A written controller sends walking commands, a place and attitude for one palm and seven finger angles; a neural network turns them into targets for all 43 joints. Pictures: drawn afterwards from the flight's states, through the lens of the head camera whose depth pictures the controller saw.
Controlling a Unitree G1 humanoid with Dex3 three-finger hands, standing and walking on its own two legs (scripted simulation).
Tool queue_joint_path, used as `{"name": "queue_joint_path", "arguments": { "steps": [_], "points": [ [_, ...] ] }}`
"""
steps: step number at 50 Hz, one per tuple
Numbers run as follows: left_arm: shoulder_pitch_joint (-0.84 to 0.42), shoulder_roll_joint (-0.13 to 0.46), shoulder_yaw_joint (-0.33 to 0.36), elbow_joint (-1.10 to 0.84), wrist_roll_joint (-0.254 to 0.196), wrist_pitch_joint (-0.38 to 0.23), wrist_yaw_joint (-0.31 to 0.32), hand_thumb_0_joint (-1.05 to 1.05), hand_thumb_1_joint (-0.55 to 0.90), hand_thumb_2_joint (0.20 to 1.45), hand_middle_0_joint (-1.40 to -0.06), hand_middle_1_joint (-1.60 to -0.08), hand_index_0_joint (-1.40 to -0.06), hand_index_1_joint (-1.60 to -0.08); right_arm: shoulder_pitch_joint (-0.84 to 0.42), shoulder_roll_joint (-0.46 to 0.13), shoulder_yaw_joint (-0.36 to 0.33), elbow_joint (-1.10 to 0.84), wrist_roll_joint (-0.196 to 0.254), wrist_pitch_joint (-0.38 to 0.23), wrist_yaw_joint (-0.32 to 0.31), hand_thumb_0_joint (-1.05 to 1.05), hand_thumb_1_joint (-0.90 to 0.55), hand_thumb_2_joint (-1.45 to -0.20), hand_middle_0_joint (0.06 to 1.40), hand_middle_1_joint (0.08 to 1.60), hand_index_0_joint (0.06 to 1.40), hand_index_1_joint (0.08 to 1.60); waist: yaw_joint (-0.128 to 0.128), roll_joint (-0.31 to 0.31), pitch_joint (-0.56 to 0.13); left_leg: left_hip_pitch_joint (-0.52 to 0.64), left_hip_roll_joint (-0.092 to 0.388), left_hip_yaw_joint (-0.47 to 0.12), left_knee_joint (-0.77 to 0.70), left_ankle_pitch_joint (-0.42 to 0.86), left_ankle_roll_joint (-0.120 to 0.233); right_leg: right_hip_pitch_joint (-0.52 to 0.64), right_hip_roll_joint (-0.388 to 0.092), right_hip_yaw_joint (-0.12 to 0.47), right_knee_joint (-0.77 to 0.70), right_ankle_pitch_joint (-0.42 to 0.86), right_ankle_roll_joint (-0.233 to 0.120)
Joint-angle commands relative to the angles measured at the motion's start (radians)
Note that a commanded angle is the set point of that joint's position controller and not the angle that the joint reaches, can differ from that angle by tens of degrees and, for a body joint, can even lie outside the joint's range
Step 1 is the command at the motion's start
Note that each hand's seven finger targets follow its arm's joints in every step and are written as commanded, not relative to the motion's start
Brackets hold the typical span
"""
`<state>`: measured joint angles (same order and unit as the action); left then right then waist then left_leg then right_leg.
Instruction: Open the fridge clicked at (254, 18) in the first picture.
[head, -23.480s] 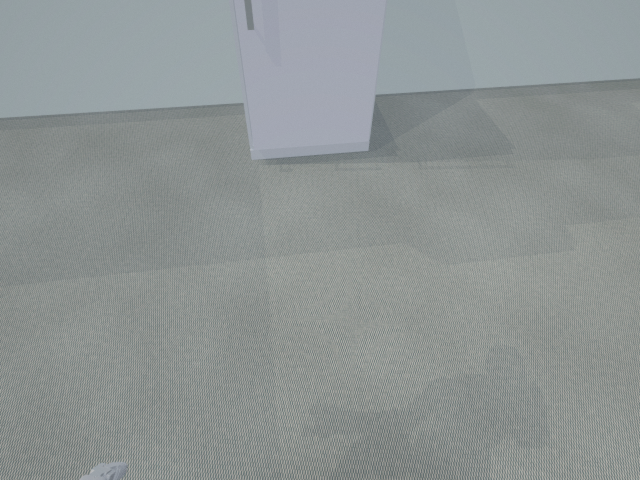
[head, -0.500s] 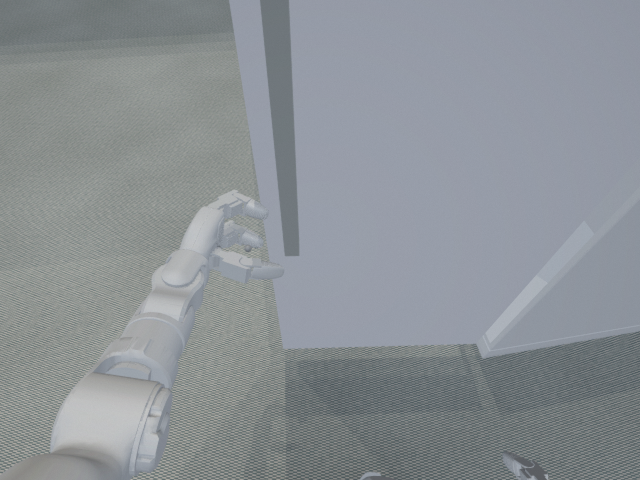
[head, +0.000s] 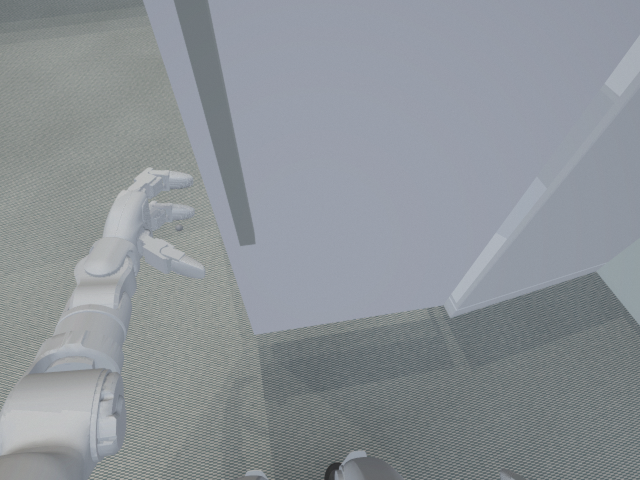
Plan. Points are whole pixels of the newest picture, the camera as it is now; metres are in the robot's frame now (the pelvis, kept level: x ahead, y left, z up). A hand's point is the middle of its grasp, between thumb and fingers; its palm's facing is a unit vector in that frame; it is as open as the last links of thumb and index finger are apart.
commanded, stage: slip the hand off the handle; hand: left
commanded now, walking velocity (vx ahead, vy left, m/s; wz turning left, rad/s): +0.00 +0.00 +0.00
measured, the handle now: (223, 127) +0.50 +0.10 +0.15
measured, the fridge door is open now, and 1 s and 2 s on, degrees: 82 82 82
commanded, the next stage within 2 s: draw the hand back to the body in 1.26 s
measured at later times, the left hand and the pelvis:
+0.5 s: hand (116, 251) +0.40 +0.24 +0.04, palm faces -0.10 -0.99 -0.13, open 14.7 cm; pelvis +0.02 +0.04 +0.00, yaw +2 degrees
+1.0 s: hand (125, 314) +0.31 +0.22 +0.03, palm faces -0.11 -0.99 -0.13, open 14.7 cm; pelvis +0.02 +0.03 +0.00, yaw +2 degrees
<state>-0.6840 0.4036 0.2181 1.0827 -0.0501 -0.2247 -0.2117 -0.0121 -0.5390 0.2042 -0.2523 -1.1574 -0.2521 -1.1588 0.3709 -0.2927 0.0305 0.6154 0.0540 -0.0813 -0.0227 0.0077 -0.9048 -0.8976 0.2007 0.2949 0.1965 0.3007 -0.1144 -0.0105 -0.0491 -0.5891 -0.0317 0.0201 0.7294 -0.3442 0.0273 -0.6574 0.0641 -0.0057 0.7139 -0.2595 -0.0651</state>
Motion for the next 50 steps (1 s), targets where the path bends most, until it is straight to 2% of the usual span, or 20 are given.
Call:
{"name": "queue_joint_path", "arguments": {
  "steps": [1,3,7,9,13,14,16,18,21,24,26,29,32,35,37,39,41,43,48,50],
  "points": [
    [-0.262,0.205,0.041,-0.225,-0.033,-0.036,-0.040,0.000,-0.550,0.200,-0.250,-1.150,-0.250,-1.150,0.058,-0.150,-0.065,-0.127,0.000,-0.035,-0.005,0.000,-0.900,-0.900,0.200,0.300,0.200,0.300,0.045,-0.039,-0.427,0.082,-0.002,-0.017,-0.051,0.270,0.038,0.356,-0.056,0.049,-0.051,0.304,0.039],
    [-0.222,0.204,0.044,-0.290,-0.035,-0.021,-0.055,0.000,-0.550,0.200,-0.250,-1.150,-0.250,-1.150,0.055,-0.150,-0.070,-0.137,0.001,-0.027,0.000,0.000,-0.900,-0.900,0.200,0.300,0.200,0.300,0.061,0.008,-0.430,0.111,0.002,-0.018,-0.047,0.329,0.034,0.342,-0.056,0.043,-0.042,0.339,0.038],
    [-0.187,0.151,-0.001,-0.453,-0.045,-0.005,-0.065,0.000,-0.550,0.200,-0.250,-1.150,-0.250,-1.150,0.050,-0.142,-0.077,-0.153,0.001,-0.021,0.009,0.000,-0.900,-0.900,0.200,0.300,0.200,0.300,0.052,0.085,-0.452,0.251,0.026,-0.051,-0.020,0.528,0.022,0.252,-0.047,0.018,-0.027,0.364,0.036],
    [-0.127,0.158,0.016,-0.460,-0.059,0.012,-0.064,0.000,-0.550,0.200,-0.250,-1.150,-0.250,-1.150,0.046,-0.145,-0.079,-0.155,0.004,-0.015,0.008,0.000,-0.900,-0.900,0.200,0.300,0.200,0.300,0.051,0.033,-0.413,0.243,0.033,-0.058,-0.024,0.505,0.018,0.236,-0.043,0.009,-0.036,0.336,0.040],
    [-0.199,0.177,0.005,-0.479,-0.046,0.025,-0.061,0.000,-0.550,0.200,-0.250,-1.150,-0.250,-1.150,0.021,-0.141,-0.066,-0.151,0.007,-0.005,-0.004,0.000,-0.900,-0.900,0.200,0.300,0.200,0.300,0.037,0.060,-0.356,0.234,0.032,-0.077,-0.037,0.413,0.008,0.194,-0.043,-0.001,-0.039,0.250,0.033],
    [-0.239,0.164,-0.011,-0.496,-0.047,0.021,-0.062,0.000,-0.550,0.200,-0.250,-1.150,-0.250,-1.150,0.011,-0.139,-0.064,-0.153,0.008,-0.005,-0.007,0.000,-0.900,-0.900,0.200,0.300,0.200,0.300,0.029,0.083,-0.353,0.241,0.031,-0.080,-0.040,0.381,0.006,0.180,-0.043,-0.003,-0.043,0.223,0.031],
    [-0.248,0.204,0.015,-0.524,-0.047,0.008,-0.062,0.000,-0.550,0.200,-0.250,-1.150,-0.250,-1.150,0.009,-0.144,-0.063,-0.155,0.006,-0.005,-0.014,0.000,-0.900,-0.900,0.200,0.300,0.200,0.300,0.038,0.085,-0.401,0.278,0.034,-0.095,-0.032,0.416,-0.001,0.189,-0.041,-0.004,-0.034,0.223,0.025],
    [-0.233,0.167,-0.014,-0.498,-0.052,0.009,-0.076,0.000,-0.550,0.200,-0.250,-1.150,-0.250,-1.150,0.002,-0.138,-0.058,-0.148,0.006,-0.006,-0.014,0.000,-0.900,-0.900,0.200,0.300,0.200,0.300,0.036,0.123,-0.388,0.301,0.040,-0.106,-0.032,0.432,-0.017,0.158,-0.042,-0.013,-0.032,0.203,0.025],
    [-0.189,0.195,0.013,-0.427,-0.056,0.021,-0.097,0.000,-0.550,0.200,-0.250,-1.150,-0.250,-1.150,-0.003,-0.147,-0.054,-0.153,0.008,0.001,-0.016,0.000,-0.900,-0.900,0.200,0.300,0.200,0.300,0.042,0.075,-0.345,0.256,0.037,-0.109,-0.034,0.388,-0.015,0.146,-0.039,-0.017,-0.033,0.172,0.021],
    [-0.086,0.097,-0.058,-0.498,-0.074,0.025,-0.119,0.000,-0.550,0.200,-0.250,-1.150,-0.250,-1.150,-0.017,-0.138,-0.059,-0.177,0.009,-0.004,-0.002,0.000,-0.900,-0.900,0.200,0.300,0.200,0.300,0.062,0.116,-0.373,0.311,0.049,-0.131,-0.040,0.453,-0.038,0.126,-0.042,-0.032,-0.022,0.155,0.019],
    [0.005,0.100,-0.041,-0.560,-0.090,0.036,-0.122,0.000,-0.550,0.200,-0.250,-1.150,-0.250,-1.150,-0.020,-0.140,-0.062,-0.194,0.006,-0.010,0.010,0.000,-0.900,-0.900,0.200,0.300,0.200,0.300,0.080,0.089,-0.397,0.328,0.053,-0.139,-0.030,0.532,-0.047,0.142,-0.039,-0.037,-0.012,0.178,0.016],
    [0.085,0.100,-0.031,-0.603,-0.094,0.064,-0.106,0.000,-0.550,0.200,-0.250,-1.150,-0.250,-1.150,-0.038,-0.138,-0.062,-0.202,0.007,-0.004,0.018,0.000,-0.900,-0.900,0.200,0.300,0.200,0.300,0.076,0.023,-0.310,0.241,0.053,-0.126,-0.048,0.427,-0.038,0.145,-0.040,-0.039,-0.022,0.146,0.024],
    [0.103,0.154,0.009,-0.708,-0.081,0.074,-0.072,0.000,-0.550,0.200,-0.250,-1.150,-0.250,-1.150,-0.062,-0.134,-0.058,-0.225,0.004,-0.005,0.015,0.000,-0.900,-0.900,0.200,0.300,0.200,0.300,0.097,0.052,-0.312,0.205,0.041,-0.122,-0.067,0.319,-0.028,0.182,-0.042,-0.032,-0.021,0.104,0.016],
    [0.118,0.119,-0.022,-0.818,-0.079,0.065,-0.044,0.000,-0.550,0.200,-0.250,-1.150,-0.250,-1.150,-0.080,-0.123,-0.055,-0.232,0.006,-0.021,0.004,0.000,-0.900,-0.900,0.200,0.300,0.200,0.300,0.094,0.098,-0.329,0.252,0.048,-0.139,-0.079,0.277,-0.036,0.171,-0.041,-0.031,-0.023,0.063,0.018],
    [0.134,0.126,-0.020,-0.866,-0.083,0.062,-0.028,0.000,-0.550,0.200,-0.250,-1.150,-0.250,-1.150,-0.089,-0.121,-0.051,-0.228,0.005,-0.032,-0.005,0.000,-0.900,-0.900,0.200,0.300,0.200,0.300,0.089,0.087,-0.324,0.249,0.048,-0.139,-0.084,0.254,-0.033,0.184,-0.039,-0.029,-0.030,0.061,0.018],
    [0.167,0.084,-0.054,-0.896,-0.090,0.065,-0.026,0.000,-0.550,0.200,-0.250,-1.150,-0.250,-1.150,-0.101,-0.116,-0.048,-0.224,0.007,-0.048,-0.012,0.000,-0.900,-0.900,0.200,0.300,0.200,0.300,0.080,0.104,-0.301,0.254,0.050,-0.141,-0.092,0.216,-0.033,0.175,-0.041,-0.030,-0.038,0.043,0.020],
    [0.230,0.096,-0.044,-0.886,-0.089,0.079,-0.023,0.000,-0.550,0.200,-0.250,-1.150,-0.250,-1.150,-0.105,-0.120,-0.044,-0.222,0.004,-0.057,-0.018,0.000,-0.900,-0.900,0.200,0.300,0.200,0.300,0.086,0.063,-0.275,0.222,0.044,-0.134,-0.097,0.200,-0.024,0.197,-0.040,-0.030,-0.046,0.046,0.019],
    [0.266,0.086,-0.052,-0.889,-0.089,0.095,-0.028,0.000,-0.550,0.200,-0.250,-1.150,-0.250,-1.150,-0.117,-0.113,-0.041,-0.220,0.008,-0.064,-0.022,0.000,-0.900,-0.900,0.200,0.300,0.200,0.300,0.087,0.068,-0.239,0.188,0.038,-0.123,-0.103,0.168,-0.019,0.214,-0.045,-0.027,-0.054,0.043,0.019],
    [0.376,0.032,-0.090,-0.964,-0.100,0.124,-0.041,0.000,-0.550,0.200,-0.250,-1.150,-0.250,-1.150,-0.136,-0.104,-0.037,-0.240,0.008,-0.083,-0.023,0.000,-0.900,-0.900,0.200,0.300,0.200,0.300,0.090,0.047,-0.234,0.177,0.029,-0.108,-0.097,0.165,-0.007,0.245,-0.050,-0.024,-0.062,0.066,0.023],
    [0.419,0.062,-0.059,-0.979,-0.102,0.133,-0.039,0.000,-0.550,0.200,-0.250,-1.150,-0.250,-1.150,-0.137,-0.104,-0.036,-0.241,0.005,-0.088,-0.025,0.000,-0.900,-0.900,0.200,0.300,0.200,0.300,0.097,0.033,-0.227,0.155,0.025,-0.101,-0.094,0.155,-0.004,0.264,-0.051,-0.021,-0.063,0.071,0.023]
  ]
}}
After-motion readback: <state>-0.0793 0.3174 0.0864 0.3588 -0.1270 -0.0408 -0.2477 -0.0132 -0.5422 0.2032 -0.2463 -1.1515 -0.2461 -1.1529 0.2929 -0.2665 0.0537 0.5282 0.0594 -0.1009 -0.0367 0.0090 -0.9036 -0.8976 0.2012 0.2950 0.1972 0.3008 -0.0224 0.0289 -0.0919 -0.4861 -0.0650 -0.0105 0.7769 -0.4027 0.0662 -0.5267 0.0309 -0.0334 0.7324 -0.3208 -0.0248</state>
